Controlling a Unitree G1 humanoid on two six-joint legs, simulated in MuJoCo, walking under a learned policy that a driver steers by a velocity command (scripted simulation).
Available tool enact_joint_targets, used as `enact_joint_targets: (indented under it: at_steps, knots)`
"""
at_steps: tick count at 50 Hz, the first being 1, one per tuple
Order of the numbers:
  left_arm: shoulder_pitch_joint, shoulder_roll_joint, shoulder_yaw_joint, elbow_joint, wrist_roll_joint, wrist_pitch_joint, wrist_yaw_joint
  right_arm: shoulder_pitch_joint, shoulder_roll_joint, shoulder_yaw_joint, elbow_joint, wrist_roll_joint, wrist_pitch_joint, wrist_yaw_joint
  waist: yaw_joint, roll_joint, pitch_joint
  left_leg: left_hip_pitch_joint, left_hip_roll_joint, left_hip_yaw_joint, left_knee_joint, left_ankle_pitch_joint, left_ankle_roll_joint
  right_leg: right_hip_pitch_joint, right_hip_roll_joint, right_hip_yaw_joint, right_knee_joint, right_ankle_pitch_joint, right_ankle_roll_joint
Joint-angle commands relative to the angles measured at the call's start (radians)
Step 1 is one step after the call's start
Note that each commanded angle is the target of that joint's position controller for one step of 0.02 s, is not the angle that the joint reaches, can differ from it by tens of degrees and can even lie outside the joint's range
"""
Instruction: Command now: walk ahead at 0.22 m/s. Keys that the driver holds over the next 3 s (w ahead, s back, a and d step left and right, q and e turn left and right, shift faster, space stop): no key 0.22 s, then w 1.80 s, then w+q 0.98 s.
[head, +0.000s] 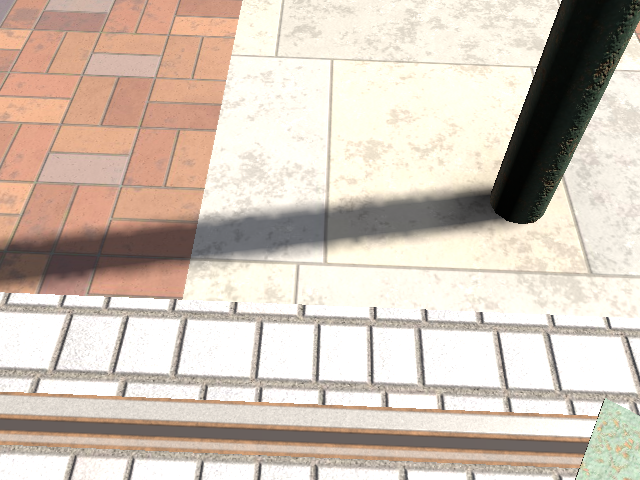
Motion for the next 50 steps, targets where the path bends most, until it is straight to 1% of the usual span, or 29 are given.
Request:
enact_joint_targets:
  at_steps: [1,2,3,4,5,6,7,9,11,14,16,18,21,24,25,26,27,28,30,33,38,41,43,45,46,47,48,49,50]
  knots:
    - [0.411,0.159,0.049,0.091,0.023,-0.03,0.029,-0.043,-0.164,-0.026,-0.043,0.025,-0.011,-0.007,0.209,0.1,-0.174,-0.245,0.171,-0.039,0.482,0.902,0.002,0.542,-0.064,0.084,-0.115,0.311,-0.061]
    - [0.49,0.246,0.067,0.108,0.042,-0.032,0.028,0.069,-0.075,-0.012,-0.053,0.036,-0.005,-0.011,0.155,-0.124,-0.322,-0.459,0.046,0.022,0.85,0.026,-0.018,0.81,-0.377,0.362,0.03,0.931,-0.174]
    - [0.489,0.221,0.067,0.1,-0.009,-0.019,0.016,0.193,-0.092,-0.026,-0.005,0.062,0.016,-0.02,0.125,-0.112,-0.499,-0.548,-0.027,-0.088,1.058,-0.232,-0.023,0.885,-0.485,0.578,-0.017,1.008,-0.326]
    - [0.353,0.176,0.061,0.064,-0.036,-0.01,0.014,0.122,-0.136,-0.036,-0.007,0.021,0.031,-0.021,0.097,-0.009,-0.367,-0.563,0.028,-0.116,1.063,-0.138,-0.026,0.691,-0.431,0.498,-0.113,0.738,-0.315]
    - [0.247,0.109,0.042,0.045,-0.034,-0.008,0.019,0.017,-0.122,-0.037,-0.032,-0.005,0.034,-0.014,0.081,-0.01,-0.207,-0.591,0.054,-0.098,1.016,-0.08,-0.03,0.527,-0.376,0.422,-0.19,0.554,-0.281]
    - [0.219,0.065,0.028,0.05,-0.026,-0.01,0.025,-0.035,-0.113,-0.04,-0.044,-0.016,0.04,-0.009,0.059,0.012,-0.123,-0.564,0.083,-0.098,0.945,-0.044,-0.036,0.404,-0.331,0.351,-0.243,0.503,-0.24]
    - [0.22,0.049,0.02,0.06,-0.024,-0.012,0.034,-0.047,-0.103,-0.041,-0.047,-0.025,0.054,-0.003,0.038,0.005,-0.094,-0.502,0.102,-0.097,0.869,-0.023,-0.043,0.312,-0.291,0.284,-0.273,0.477,-0.207]
    - [0.235,0.039,0.011,0.082,-0.008,-0.019,0.035,-0.005,-0.05,-0.03,-0.021,-0.021,0.083,0.0,0.005,-0.003,-0.109,-0.37,0.09,-0.072,0.757,-0.003,-0.053,0.21,-0.245,0.204,-0.284,0.481,-0.169]
    - [0.239,0.068,0.012,0.09,0.002,-0.024,0.031,-0.014,-0.035,-0.024,-0.014,-0.014,0.103,-0.009,-0.007,-0.03,-0.118,-0.341,0.087,-0.049,0.612,-0.014,-0.059,0.19,-0.224,0.172,-0.291,0.392,-0.151]
    - [0.305,0.153,0.046,0.102,-0.004,0.004,0.023,-0.103,-0.09,-0.035,-0.037,-0.028,0.111,-0.008,0.04,-0.089,-0.116,-0.409,0.082,-0.002,0.539,-0.017,-0.04,0.205,-0.229,0.276,-0.401,-0.345,-0.151]
    - [0.313,0.152,0.055,0.1,-0.007,0.022,0.023,-0.175,-0.105,-0.041,-0.065,-0.029,0.103,0.006,0.051,-0.094,-0.062,-0.457,0.09,0.01,0.516,0.0,-0.034,0.18,-0.257,0.347,-0.468,-0.572,-0.147]
    - [0.332,0.141,0.06,0.105,-0.007,0.028,0.027,-0.209,-0.089,-0.039,-0.076,-0.026,0.088,0.014,0.056,-0.059,-0.038,-0.471,0.094,0.018,0.48,0.005,-0.029,0.185,-0.272,0.364,-0.482,-0.595,-0.148]
    - [0.338,0.144,0.069,0.108,-0.011,0.029,0.029,-0.185,-0.07,-0.038,-0.07,-0.018,0.067,0.014,0.046,-0.041,-0.035,-0.406,0.075,0.037,0.358,-0.008,-0.008,0.187,-0.265,0.346,-0.461,-0.599,-0.144]
    - [0.298,0.131,0.076,0.094,-0.021,0.038,0.031,-0.049,-0.056,-0.039,-0.016,-0.012,0.052,0.002,-0.009,-0.009,0.003,-0.189,0.042,0.064,0.077,0.053,0.035,0.062,-0.199,0.279,-0.346,-0.674,-0.105]
    - [0.255,0.091,0.068,0.066,-0.02,0.034,0.028,0.017,-0.087,-0.045,0.002,-0.02,0.042,-0.008,-0.028,0.086,0.023,-0.087,0.141,-0.077,-0.038,-0.056,0.061,-0.068,-0.141,0.207,-0.184,-0.631,-0.071]
    - [0.231,0.002,0.046,0.031,-0.027,0.024,0.017,0.087,-0.158,-0.058,0.007,-0.019,0.035,-0.016,-0.035,0.276,-0.021,0.016,0.38,-0.43,-0.198,-0.313,0.115,-0.218,-0.007,0.048,0.12,-0.552,-0.017]
    - [0.19,0.056,0.058,0.019,0.008,0.021,0.011,0.052,-0.207,-0.077,0.009,-0.015,0.036,-0.019,-0.015,0.22,0.098,-0.111,0.463,-0.555,-0.262,-0.398,0.159,-0.309,-0.001,0.063,0.248,-0.422,-0.01]
    - [0.191,0.086,0.066,0.017,0.018,0.016,-0.001,-0.017,-0.178,-0.072,-0.01,-0.009,0.032,-0.018,0.032,0.143,0.116,-0.175,0.429,-0.507,-0.259,-0.357,0.156,-0.286,-0.047,0.119,0.299,-0.332,-0.004]
    - [0.221,0.093,0.073,0.04,0.012,0.008,-0.016,-0.074,-0.148,-0.068,-0.034,0.0,0.014,-0.007,0.073,0.111,0.077,-0.157,0.346,-0.357,-0.256,-0.144,0.111,-0.252,-0.06,0.115,0.334,-0.24,0.025]
    - [0.178,0.065,0.072,0.033,0.019,0.013,-0.022,-0.01,-0.116,-0.062,-0.017,-0.001,-0.01,-0.005,0.059,0.092,0.037,-0.126,0.293,-0.223,-0.224,0.12,0.108,-0.251,-0.074,0.076,0.383,-0.148,0.055]
    - [-0.001,0.032,0.057,-0.04,0.01,0.018,-0.02,0.059,-0.11,-0.057,-0.004,-0.008,-0.018,-0.002,0.012,0.12,0.06,-0.134,0.263,-0.13,-0.189,0.412,0.12,-0.228,-0.08,0.025,0.237,-0.077,0.078]
    - [-0.072,0.029,0.049,-0.074,0.004,0.016,-0.021,0.086,-0.127,-0.06,0.004,-0.011,-0.019,-0.005,-0.009,0.144,0.064,-0.111,0.269,-0.098,-0.156,0.55,0.118,-0.154,-0.062,-0.005,0.113,-0.079,0.052]
    - [-0.074,0.042,0.05,-0.088,0.003,0.013,-0.018,0.084,-0.142,-0.064,0.007,-0.013,-0.018,-0.008,0.001,0.153,0.062,-0.081,0.29,-0.089,-0.12,0.645,0.112,-0.098,-0.051,-0.016,0.058,-0.113,0.019]
    - [0.02,0.065,0.061,-0.069,0.001,0.005,-0.007,0.05,-0.16,-0.068,0.005,-0.013,-0.017,-0.01,0.056,0.156,0.016,-0.074,0.296,-0.059,-0.001,0.915,0.088,0.064,-0.008,-0.029,0.011,-0.155,-0.022]
    - [0.147,0.085,0.074,-0.03,-0.001,-0.003,0.0,0.036,-0.172,-0.072,0.004,-0.01,-0.015,-0.009,0.112,0.142,-0.051,-0.078,0.282,-0.037,0.142,1.033,0.074,0.213,0.025,-0.038,-0.029,-0.148,-0.043]
    - [0.318,0.114,0.09,0.027,0.006,-0.014,0.011,0.02,-0.173,-0.071,-0.001,-0.004,-0.012,-0.008,0.183,0.111,-0.147,-0.167,0.243,-0.002,0.342,0.977,0.055,0.444,0.017,-0.025,-0.068,-0.114,-0.067]
    - [0.477,0.197,0.113,0.053,0.032,-0.023,0.023,0.032,-0.124,-0.057,-0.035,0.012,-0.011,0.0,0.227,0.006,-0.274,-0.413,0.187,0.03,0.641,0.63,0.031,0.722,-0.209,0.239,-0.095,-0.295,-0.121]
    - [0.524,0.276,0.129,0.064,0.036,-0.017,0.015,0.125,-0.041,-0.048,-0.048,0.032,-0.01,0.01,0.18,-0.207,-0.393,-0.683,0.01,0.02,0.976,-0.112,0.004,0.883,-0.472,0.742,-0.241,-0.348,-0.243]
    - [0.435,0.234,0.122,0.057,0.005,-0.007,0.01,0.028,-0.133,-0.075,-0.054,0.011,-0.006,0.009,0.161,-0.066,-0.307,-0.753,0.059,-0.103,1.052,-0.052,0.027,0.776,-0.419,0.746,-0.291,-0.394,-0.221]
